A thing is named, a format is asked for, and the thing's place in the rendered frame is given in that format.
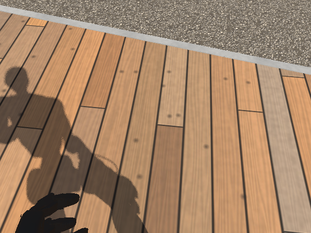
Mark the left robot hand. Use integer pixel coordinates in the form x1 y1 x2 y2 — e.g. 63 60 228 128
15 192 88 233

